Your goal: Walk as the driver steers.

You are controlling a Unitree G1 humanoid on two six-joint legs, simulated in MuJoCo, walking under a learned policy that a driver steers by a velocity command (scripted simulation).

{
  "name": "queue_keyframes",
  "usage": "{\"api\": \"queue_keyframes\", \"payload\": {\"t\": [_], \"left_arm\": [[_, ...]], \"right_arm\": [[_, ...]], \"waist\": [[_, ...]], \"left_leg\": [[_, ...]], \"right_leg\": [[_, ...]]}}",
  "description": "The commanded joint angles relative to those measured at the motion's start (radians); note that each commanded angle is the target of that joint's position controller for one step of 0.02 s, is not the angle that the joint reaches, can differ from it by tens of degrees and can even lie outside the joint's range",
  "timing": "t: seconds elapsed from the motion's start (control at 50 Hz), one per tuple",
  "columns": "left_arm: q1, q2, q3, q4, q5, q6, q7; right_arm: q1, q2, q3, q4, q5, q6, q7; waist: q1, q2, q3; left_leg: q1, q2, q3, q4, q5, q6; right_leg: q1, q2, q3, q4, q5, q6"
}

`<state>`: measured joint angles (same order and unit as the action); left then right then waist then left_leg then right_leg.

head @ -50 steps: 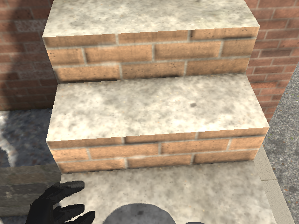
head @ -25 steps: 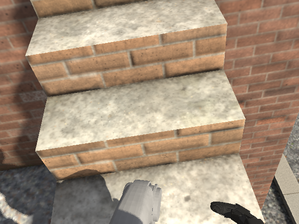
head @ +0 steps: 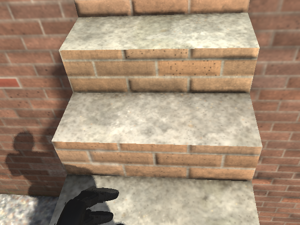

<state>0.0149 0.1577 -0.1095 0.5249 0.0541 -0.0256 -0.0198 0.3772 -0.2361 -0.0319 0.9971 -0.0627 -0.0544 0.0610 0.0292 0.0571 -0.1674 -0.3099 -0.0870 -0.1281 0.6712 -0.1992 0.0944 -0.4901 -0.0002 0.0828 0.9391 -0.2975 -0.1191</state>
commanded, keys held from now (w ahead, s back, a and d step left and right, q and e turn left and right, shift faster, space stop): w+q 0.44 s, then e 0.56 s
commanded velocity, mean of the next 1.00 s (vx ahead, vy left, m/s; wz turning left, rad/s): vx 0.33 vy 0.00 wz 0.17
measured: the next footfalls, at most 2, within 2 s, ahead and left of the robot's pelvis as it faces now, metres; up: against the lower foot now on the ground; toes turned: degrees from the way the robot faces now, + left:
right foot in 0.02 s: -0.01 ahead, -0.14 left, +0.00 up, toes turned +0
left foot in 0.34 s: +0.19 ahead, +0.07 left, +0.19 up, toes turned +5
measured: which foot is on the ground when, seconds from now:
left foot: down 0.00-0.00, up 0.02-0.32, down 0.34-0.76, up 0.78-1.00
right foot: up 0.00-0.00, down 0.02-0.36, up 0.38-0.74, down 0.76-1.00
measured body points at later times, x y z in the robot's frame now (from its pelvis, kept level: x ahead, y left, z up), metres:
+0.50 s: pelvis +0.19 -0.01 +0.10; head +0.14 -0.05 +0.55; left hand +0.35 +0.26 +0.08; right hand +0.32 -0.25 -0.04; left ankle +0.15 +0.07 -0.56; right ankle +0.13 -0.13 -0.34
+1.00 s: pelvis +0.37 -0.05 +0.34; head +0.37 -0.05 +0.79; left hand +0.38 +0.19 +0.20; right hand +0.61 -0.25 +0.30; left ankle +0.35 +0.07 -0.14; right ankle +0.45 -0.13 -0.37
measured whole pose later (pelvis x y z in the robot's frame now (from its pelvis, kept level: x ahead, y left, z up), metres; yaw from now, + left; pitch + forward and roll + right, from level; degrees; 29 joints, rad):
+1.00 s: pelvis +0.37 -0.05 +0.34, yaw +3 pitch -1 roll +0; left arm 0.35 0.21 0.01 0.91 0.02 -0.03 -0.03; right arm 0.06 -0.20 0.04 0.57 0.03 -0.09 -0.01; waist 0.02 0.00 0.00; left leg -0.88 -0.08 -0.04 1.91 -0.12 0.08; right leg -0.44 0.13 0.07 0.71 -0.25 -0.11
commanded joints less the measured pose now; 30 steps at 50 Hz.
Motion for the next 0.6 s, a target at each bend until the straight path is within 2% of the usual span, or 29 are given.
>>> {"api": "queue_keyframes", "payload": {"t": [0.02, 0.04, 0.06, 0.08, 0.1, 0.12, 0.14, 0.16, 0.18, 0.2, 0.22, 0.24, 0.26, 0.28, 0.3, 0.32, 0.34, 0.36, 0.38, 0.4, 0.42, 0.44, 0.46, 0.48, 0.5, 0.52, 0.54, 0.56, 0.6], "left_arm": [[0.141, 0.147, 0.084, 0.167, -0.153, -0.032, 0.006], [0.562, 0.183, 0.054, 0.372, 0.116, -0.034, -0.074], [0.623, 0.236, 0.100, 0.356, 0.147, -0.032, -0.130], [0.580, 0.241, 0.126, 0.389, 0.126, -0.042, -0.150], [0.583, 0.207, 0.117, 0.451, 0.094, -0.069, -0.148], [0.642, 0.156, 0.086, 0.529, 0.071, -0.079, -0.123], [0.576, 0.127, 0.063, 0.551, 0.081, -0.069, -0.111], [0.504, 0.122, 0.058, 0.542, 0.102, -0.059, -0.100], [0.454, 0.088, 0.090, 0.542, -0.057, -0.069, -0.053], [0.386, 0.066, 0.075, 0.545, -0.056, -0.088, -0.053], [0.387, 0.218, 0.074, 0.519, 0.150, -0.085, -0.093], [0.213, 0.157, 0.090, 0.461, -0.047, -0.087, -0.052], [0.089, 0.224, 0.086, 0.417, -0.111, -0.102, -0.042], [0.170, 0.392, 0.125, 0.429, -0.150, -0.103, 0.002], [0.202, 0.456, 0.139, 0.463, -0.199, -0.102, 0.034], [0.201, 0.424, 0.130, 0.491, -0.206, -0.085, 0.061], [0.228, 0.395, 0.136, 0.479, -0.219, -0.058, 0.078], [0.313, 0.394, 0.149, 0.458, -0.177, -0.044, 0.087], [0.383, 0.279, 0.136, 0.384, -0.100, -0.047, 0.070], [0.196, 0.206, 0.121, 0.247, -0.031, -0.085, 0.020], [-0.018, 0.077, 0.094, 0.069, 0.002, -0.114, -0.007], [-0.071, 0.011, 0.065, -0.022, -0.010, -0.153, -0.018], [-0.032, -0.047, 0.027, -0.026, -0.015, -0.186, -0.004], [0.040, -0.028, 0.025, -0.013, -0.041, -0.190, 0.007], [0.118, 0.012, 0.037, 0.022, -0.058, -0.168, 0.013], [0.136, 0.048, 0.046, 0.044, -0.082, -0.141, 0.027], [0.112, 0.039, 0.058, 0.036, -0.107, -0.120, 0.046], [0.040, 0.036, 0.060, -0.005, -0.121, -0.110, 0.058], [-0.100, 0.021, 0.055, -0.085, -0.133, -0.105, 0.076]], "right_arm": [[-0.008, -0.057, -0.011, -0.135, 0.138, -0.016, -0.080], [0.271, 0.003, -0.018, -0.112, -0.016, 0.053, 0.017], [0.297, -0.084, -0.047, -0.161, 0.018, 0.063, 0.082], [0.174, -0.085, -0.052, -0.242, 0.063, 0.068, 0.099], [-0.042, -0.046, -0.044, -0.350, 0.090, 0.058, 0.090], [-0.228, 0.003, -0.027, -0.414, 0.075, 0.045, 0.070], [-0.316, 0.050, -0.004, -0.452, 0.073, 0.048, 0.064], [-0.289, 0.056, 0.013, -0.459, 0.070, 0.055, 0.075], [-0.597, 0.064, -0.001, -0.565, 0.189, 0.013, -0.002], [-0.573, 0.039, -0.005, -0.582, 0.210, 0.017, -0.046], [-0.294, 0.032, 0.044, -0.530, 0.115, 0.081, 0.046], [-0.439, -0.052, -0.017, -0.555, 0.207, 0.083, -0.051], [-0.196, -0.147, -0.040, -0.505, 0.203, 0.119, -0.097], [-0.070, -0.195, -0.057, -0.440, 0.199, 0.124, -0.117], [-0.018, -0.199, -0.067, -0.403, 0.207, 0.140, -0.127], [0.107, -0.163, -0.059, -0.334, 0.147, 0.169, -0.138], [0.129, -0.168, -0.048, -0.304, 0.151, 0.160, -0.144], [0.022, -0.189, -0.050, -0.302, 0.137, 0.166, -0.132], [-0.174, -0.257, -0.066, -0.280, 0.069, 0.171, -0.116], [-0.305, -0.228, -0.040, -0.337, 0.046, 0.158, -0.124], [-0.310, -0.162, -0.008, -0.303, 0.063, 0.122, -0.120], [-0.197, -0.145, 0.000, -0.206, 0.056, 0.097, -0.092], [-0.097, -0.089, 0.015, -0.118, 0.036, 0.080, -0.068], [-0.090, -0.041, 0.017, -0.054, 0.031, 0.070, -0.062], [-0.118, -0.003, 0.023, -0.051, 0.046, 0.062, -0.069], [-0.110, 0.001, 0.027, -0.037, 0.071, 0.060, -0.060], [-0.109, -0.008, 0.030, -0.003, 0.057, 0.064, -0.058], [-0.097, -0.019, 0.029, 0.025, 0.063, 0.067, -0.050], [-0.085, -0.068, 0.019, 0.040, 0.085, 0.066, -0.046]], "waist": [[-0.022, -0.266, 0.164], [-0.089, -0.219, 0.010], [0.006, -0.308, -0.161], [0.051, -0.279, -0.126], [0.063, -0.196, -0.021], [0.060, -0.128, 0.018], [0.002, -0.137, 0.075], [-0.042, -0.155, 0.099], [0.022, -0.204, 0.174], [-0.042, -0.182, 0.174], [-0.218, -0.082, 0.093], [-0.152, -0.226, 0.138], [-0.320, -0.147, 0.056], [-0.338, -0.171, -0.099], [-0.353, -0.314, -0.090], [-0.400, -0.336, -0.085], [-0.387, -0.302, 0.003], [-0.319, -0.165, 0.141], [-0.153, 0.215, 0.166], [-0.113, 0.140, 0.058], [-0.128, 0.037, 0.174], [-0.118, 0.013, 0.259], [-0.051, -0.076, 0.344], [0.009, -0.062, 0.383], [0.069, -0.051, 0.365], [0.086, -0.050, 0.387], [0.069, 0.019, 0.382], [0.047, 0.016, 0.373], [0.018, -0.080, 0.398]], "left_leg": [[0.065, -0.121, 0.027, 0.574, -0.121, -0.010], [-0.660, -0.182, -0.104, 0.908, -0.250, 0.047], [-0.826, -0.145, -0.074, 1.323, -0.327, 0.006], [-0.986, -0.088, -0.033, 1.640, -0.406, 0.010], [-1.123, -0.094, -0.013, 1.760, -0.467, 0.041], [-1.263, -0.090, 0.022, 1.798, -0.471, 0.087], [-1.240, -0.078, 0.028, 1.785, -0.430, 0.136], [-1.227, -0.076, 0.036, 1.781, -0.431, 0.158], [-1.189, -0.016, 0.210, 1.781, -0.260, 0.040], [-1.076, -0.001, 0.212, 1.711, -0.176, 0.026], [-1.136, -0.091, 0.147, 1.514, -0.164, 0.118], [-0.651, 0.052, 0.228, 1.425, -0.047, 0.051], [-0.098, -0.008, 0.242, 1.032, 0.027, 0.053], [0.211, -0.114, 0.336, 0.982, -0.042, -0.001], [0.226, -0.118, 0.391, 0.933, -0.222, -0.012], [0.206, -0.105, 0.378, 0.853, -0.289, -0.004], [0.057, -0.108, 0.337, 0.459, -0.290, 0.012], [-0.015, -0.122, 0.189, 0.104, -0.251, 0.067], [0.106, 0.072, -0.326, -0.034, 0.315, 0.182], [0.024, 0.157, -0.684, -0.168, 0.298, 0.273], [-0.105, 0.171, -0.697, -0.185, -0.047, 0.236], [-0.172, 0.182, -0.749, -0.194, -0.137, 0.213], [-0.191, 0.208, -0.695, -0.199, -0.093, 0.190], [-0.224, 0.216, -0.628, -0.179, -0.143, 0.193], [-0.258, 0.239, -0.554, -0.194, -0.135, 0.169], [-0.262, 0.243, -0.461, -0.244, -0.055, 0.164], [-0.254, 0.292, -0.436, -0.325, 0.092, 0.180], [-0.178, 0.331, -0.406, -0.362, 0.097, 0.175], [-0.059, 0.307, -0.240, -0.365, 0.119, 0.104]], "right_leg": [[0.328, -0.080, -0.111, -0.988, 0.545, 0.063], [0.992, -0.377, 0.150, -0.422, 2.083, -0.227], [1.177, -0.593, 0.136, -0.307, 2.309, -0.369], [1.078, -0.612, 0.073, -0.331, 2.030, -0.334], [1.022, -0.557, 0.036, -0.362, 1.840, -0.270], [1.029, -0.474, -0.023, -0.395, 1.651, -0.197], [0.855, -0.410, -0.091, -0.481, 1.476, -0.156], [0.730, -0.359, -0.138, -0.540, 1.332, -0.153], [0.689, -0.295, -0.223, -0.710, 0.840, 0.030], [0.537, -0.243, -0.337, -0.769, 0.755, 0.091], [0.468, -0.217, -0.313, -0.647, 1.085, -0.018], [0.241, -0.244, -0.410, -0.964, 0.809, 0.065], [0.005, -0.090, -0.554, -0.964, 1.157, 0.101], [0.098, -0.138, -0.512, -0.890, 1.783, 0.100], [0.247, -0.237, -0.483, -0.797, 2.342, 0.126], [0.407, -0.341, -0.446, -0.662, 2.566, 0.120], [0.594, -0.286, -0.420, -0.448, 2.309, 0.086], [0.578, -0.200, -0.357, -0.084, 1.755, 0.067], [0.199, 0.022, -0.259, 0.366, 0.171, 0.104], [-0.065, 0.129, -0.067, 0.967, -0.076, 0.083], [-0.305, 0.094, 0.008, 1.242, -0.185, 0.016], [-0.449, 0.098, 0.009, 1.316, -0.220, -0.020], [-0.563, 0.080, 0.063, 1.277, -0.137, -0.019], [-0.625, 0.071, 0.053, 1.315, -0.136, -0.012], [-0.598, 0.052, 0.093, 1.302, -0.099, 0.006], [-0.631, 0.076, 0.062, 1.259, -0.155, 0.028], [-0.688, 0.107, -0.006, 1.546, -0.271, 0.030], [-0.807, 0.090, 0.016, 1.651, -0.311, 0.022], [-0.970, 0.047, 0.061, 1.538, -0.287, -0.005]]}}
Keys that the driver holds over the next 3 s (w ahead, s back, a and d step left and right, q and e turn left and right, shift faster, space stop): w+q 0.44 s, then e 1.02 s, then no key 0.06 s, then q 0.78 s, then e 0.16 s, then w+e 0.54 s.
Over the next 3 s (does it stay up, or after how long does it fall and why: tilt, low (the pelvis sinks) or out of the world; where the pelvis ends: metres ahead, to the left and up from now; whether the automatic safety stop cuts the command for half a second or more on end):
stays up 0.54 0.07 0.39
